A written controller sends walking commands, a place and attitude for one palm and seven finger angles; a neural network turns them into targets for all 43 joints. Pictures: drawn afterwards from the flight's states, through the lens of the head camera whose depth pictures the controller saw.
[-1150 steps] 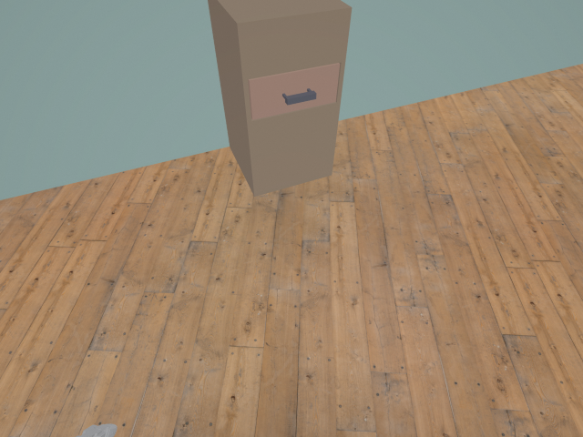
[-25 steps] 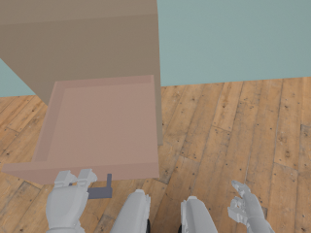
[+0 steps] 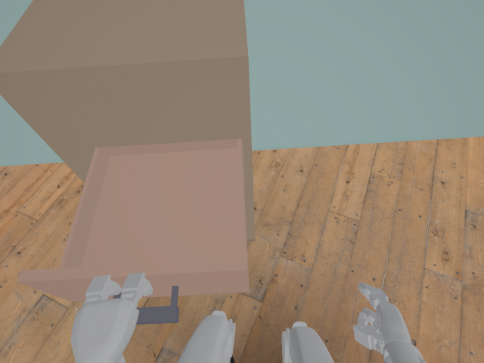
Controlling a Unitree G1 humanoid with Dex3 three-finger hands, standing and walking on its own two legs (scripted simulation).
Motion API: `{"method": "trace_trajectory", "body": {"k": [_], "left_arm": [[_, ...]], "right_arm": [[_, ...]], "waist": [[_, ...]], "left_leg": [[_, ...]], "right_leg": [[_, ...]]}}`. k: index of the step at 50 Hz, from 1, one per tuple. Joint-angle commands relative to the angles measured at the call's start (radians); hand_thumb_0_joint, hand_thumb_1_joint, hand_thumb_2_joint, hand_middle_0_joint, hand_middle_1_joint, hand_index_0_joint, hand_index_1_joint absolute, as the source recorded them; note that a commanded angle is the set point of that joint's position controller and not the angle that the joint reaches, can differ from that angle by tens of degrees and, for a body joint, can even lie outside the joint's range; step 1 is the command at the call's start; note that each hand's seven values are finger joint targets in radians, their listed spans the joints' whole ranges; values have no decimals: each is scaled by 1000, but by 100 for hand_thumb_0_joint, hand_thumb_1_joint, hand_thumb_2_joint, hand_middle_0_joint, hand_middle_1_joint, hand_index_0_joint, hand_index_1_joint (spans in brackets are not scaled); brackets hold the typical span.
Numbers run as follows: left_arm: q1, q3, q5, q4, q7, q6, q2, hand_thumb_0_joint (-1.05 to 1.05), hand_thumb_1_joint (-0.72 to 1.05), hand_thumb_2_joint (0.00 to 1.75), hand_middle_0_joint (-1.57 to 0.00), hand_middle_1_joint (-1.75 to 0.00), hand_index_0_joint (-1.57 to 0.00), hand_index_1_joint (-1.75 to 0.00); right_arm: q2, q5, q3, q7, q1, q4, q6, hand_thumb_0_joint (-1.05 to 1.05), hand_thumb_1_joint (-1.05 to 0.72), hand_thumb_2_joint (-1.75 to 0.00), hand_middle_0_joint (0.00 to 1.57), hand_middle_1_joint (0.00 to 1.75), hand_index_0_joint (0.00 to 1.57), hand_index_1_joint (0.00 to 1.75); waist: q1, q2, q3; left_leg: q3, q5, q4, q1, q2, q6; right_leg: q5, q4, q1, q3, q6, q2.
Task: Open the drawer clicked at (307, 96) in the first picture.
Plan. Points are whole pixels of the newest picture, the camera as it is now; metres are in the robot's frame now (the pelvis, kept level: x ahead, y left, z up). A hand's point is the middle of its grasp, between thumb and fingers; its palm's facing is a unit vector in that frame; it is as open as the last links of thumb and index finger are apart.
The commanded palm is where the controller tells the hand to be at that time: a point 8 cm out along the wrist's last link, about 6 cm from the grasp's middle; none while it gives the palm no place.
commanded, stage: lift the hand off the handle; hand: left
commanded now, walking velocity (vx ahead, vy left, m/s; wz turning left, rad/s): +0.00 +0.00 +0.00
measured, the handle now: (144, 303) +0.23 +0.22 -0.12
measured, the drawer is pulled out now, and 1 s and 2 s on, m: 0.28 0.28 0.28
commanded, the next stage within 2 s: draw the hand back to the body in 1.22 s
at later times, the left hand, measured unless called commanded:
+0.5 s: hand (110, 320) +0.18 +0.22 -0.01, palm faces -0.06 -0.11 -0.99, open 13.7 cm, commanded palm +0.16 +0.21 +0.04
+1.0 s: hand (100, 318) +0.18 +0.22 +0.02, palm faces -0.05 -0.13 -0.99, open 13.8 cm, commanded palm +0.16 +0.22 +0.08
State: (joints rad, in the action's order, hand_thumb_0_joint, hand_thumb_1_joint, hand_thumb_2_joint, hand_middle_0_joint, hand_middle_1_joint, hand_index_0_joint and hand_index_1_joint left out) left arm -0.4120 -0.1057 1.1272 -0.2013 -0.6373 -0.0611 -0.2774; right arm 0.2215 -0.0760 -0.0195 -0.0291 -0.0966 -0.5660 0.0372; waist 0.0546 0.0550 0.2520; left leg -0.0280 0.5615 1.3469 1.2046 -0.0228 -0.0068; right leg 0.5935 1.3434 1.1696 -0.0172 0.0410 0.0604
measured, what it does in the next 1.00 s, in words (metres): rises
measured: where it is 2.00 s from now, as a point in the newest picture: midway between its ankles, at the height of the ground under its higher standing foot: outside the picture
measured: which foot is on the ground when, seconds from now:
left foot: down 0.00-1.00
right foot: down 0.00-1.00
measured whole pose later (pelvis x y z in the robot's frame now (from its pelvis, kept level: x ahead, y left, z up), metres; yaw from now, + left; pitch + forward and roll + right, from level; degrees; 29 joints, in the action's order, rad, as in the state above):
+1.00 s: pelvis +0.02 +0.01 +0.05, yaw -1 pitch +17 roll +0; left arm -0.54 -0.12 1.08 -0.04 -0.57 -0.02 -0.28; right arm 0.23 -0.05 -0.01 0.02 -0.16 -0.49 0.08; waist 0.06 0.07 0.23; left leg 0.00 0.51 1.11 0.89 -0.02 -0.02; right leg 0.54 1.12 0.87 0.02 0.03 0.06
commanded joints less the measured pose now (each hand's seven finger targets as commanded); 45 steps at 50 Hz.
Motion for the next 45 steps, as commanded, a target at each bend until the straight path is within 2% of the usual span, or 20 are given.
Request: {"method": "trace_trajectory", "body": {"k": [1,3,7,9,10,12,15,16,20,25,26,29,30,32,34,38,39,41,44,45], "left_arm": [[28,95,-3,226,-61,-14,-133,0,-50,30,-30,-120,-30,-120],[24,105,-10,236,-57,-17,-141,0,-50,30,-30,-120,-30,-120],[-17,110,-9,253,-55,-19,-141,0,-50,30,-30,-120,-30,-120],[-24,94,-17,258,-46,-14,-129,0,-50,30,-30,-120,-30,-120],[-35,120,-17,255,-47,-15,-150,0,-50,30,-30,-120,-30,-120],[-34,85,-18,255,-40,-9,-119,0,-50,30,-30,-120,-30,-120],[-71,116,-25,246,-35,-7,-145,0,-50,30,-30,-120,-30,-120],[-62,103,-22,242,-32,-9,-132,0,-50,30,-30,-120,-30,-120],[-78,114,-23,255,-28,-7,-145,0,-50,30,-30,-120,-30,-120],[-130,79,-33,268,-11,6,-114,0,-50,30,-30,-120,-30,-120],[-118,75,-32,259,-7,10,-111,0,-50,30,-30,-120,-30,-120],[-135,64,-32,260,1,14,-107,0,-50,30,-30,-120,-30,-120],[-124,90,-33,267,-2,16,-131,0,-50,30,-30,-120,-30,-120],[-102,61,-28,291,-1,15,-110,0,-50,30,-30,-120,-30,-120],[-117,80,-26,301,-3,11,-125,0,-50,30,-30,-120,-30,-120],[-103,67,-30,317,5,17,-119,0,-50,30,-30,-120,-30,-120],[-124,79,-31,321,4,17,-126,0,-50,30,-30,-120,-30,-120],[-146,69,-35,328,9,24,-118,0,-50,30,-30,-120,-30,-120],[-156,55,-45,332,21,29,-111,0,-50,30,-30,-120,-30,-120],[-154,75,-47,329,21,32,-131,0,-50,30,-30,-120,-30,-120]], "right_arm": [[102,-5,-35,-3,62,157,-38,0,-90,-90,20,30,20,30],[101,-4,-37,-2,61,159,-37,0,-90,-90,20,30,20,30],[102,-5,-38,2,57,168,-31,0,-90,-90,20,30,20,30],[102,-4,-37,7,58,173,-30,0,-90,-90,20,30,20,30],[102,-3,-35,5,58,176,-29,0,-90,-90,20,30,20,30],[101,-3,-37,9,59,178,-28,0,-90,-90,20,30,20,30],[103,-1,-35,8,56,186,-26,0,-90,-90,20,30,20,30],[101,0,-34,11,54,182,-24,0,-90,-90,20,30,20,30],[104,1,-35,13,53,195,-22,0,-90,-90,20,30,20,30],[104,5,-32,24,53,214,-19,0,-90,-90,20,30,20,30],[104,7,-33,26,45,208,-16,0,-90,-90,20,30,20,30],[105,10,-33,29,49,220,-14,0,-90,-90,20,30,20,30],[107,11,-32,28,47,221,-11,0,-90,-90,20,30,20,30],[106,10,-34,31,47,226,-12,0,-90,-90,20,30,20,30],[106,10,-34,33,45,227,-13,0,-90,-90,20,30,20,30],[106,11,-33,40,45,233,-12,0,-90,-90,20,30,20,30],[107,13,-35,38,41,238,-11,0,-90,-90,20,30,20,30],[106,14,-33,42,40,243,-11,0,-90,-90,20,30,20,30],[106,19,-32,43,40,247,-8,0,-90,-90,20,30,20,30],[108,20,-31,41,40,247,-7,0,-90,-90,20,30,20,30]], "waist": [[-19,-24,259],[-19,-46,260],[-8,-24,266],[-17,-37,249],[-11,-37,241],[-18,-38,233],[-9,-53,214],[-17,-64,212],[-10,-47,195],[-8,-36,186],[-17,-58,184],[-14,-68,135],[-9,-62,142],[-14,-48,146],[-4,-39,156],[-15,-35,134],[-5,-30,131],[-4,-42,149],[-8,-51,110],[-6,-61,104]], "left_leg": [[14,-203,-172,-312,-1,-42],[16,-197,-175,-313,-1,-43],[18,-232,-192,-344,-3,-40],[20,-222,-199,-348,-3,-42],[16,-229,-205,-346,-3,-41],[22,-219,-213,-352,-3,-43],[22,-220,-227,-351,-4,-42],[24,-225,-228,-357,-5,-42],[22,-226,-249,-380,-4,-41],[24,-245,-282,-418,-5,-41],[25,-243,-282,-424,-4,-41],[25,-220,-300,-417,-3,-41],[21,-228,-310,-421,-2,-40],[28,-230,-310,-442,-2,-42],[25,-240,-319,-455,-3,-40],[25,-236,-332,-482,-1,-39],[23,-239,-341,-481,-1,-39],[23,-265,-349,-506,-1,-38],[24,-255,-362,-499,-1,-41],[21,-262,-367,-503,0,-40]], "right_leg": [[-220,-254,-154,21,24,-21],[-226,-268,-173,31,22,-22],[-269,-272,-200,29,26,-20],[-262,-292,-208,33,23,-22],[-270,-290,-214,39,27,-19],[-262,-301,-219,27,23,-23],[-271,-317,-247,36,25,-21],[-284,-318,-249,37,22,-20],[-275,-336,-260,37,26,-20],[-290,-356,-291,26,28,-19],[-289,-359,-286,26,24,-17],[-271,-380,-299,24,23,-20],[-273,-378,-307,30,27,-18],[-278,-386,-308,24,24,-22],[-279,-384,-316,26,26,-19],[-257,-403,-301,29,26,-20],[-262,-401,-319,21,28,-17],[-289,-406,-334,27,28,-16],[-295,-425,-358,21,25,-19],[-309,-433,-365,36,28,-17]]}}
